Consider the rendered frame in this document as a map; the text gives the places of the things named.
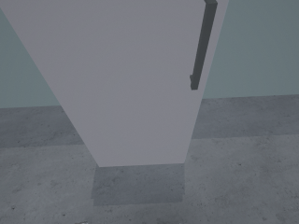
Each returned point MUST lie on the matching handle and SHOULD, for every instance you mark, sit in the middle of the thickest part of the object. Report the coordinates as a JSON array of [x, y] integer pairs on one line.
[[207, 23]]

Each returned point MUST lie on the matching fridge door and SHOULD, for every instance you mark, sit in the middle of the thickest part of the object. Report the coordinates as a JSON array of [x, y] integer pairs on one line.
[[120, 70]]

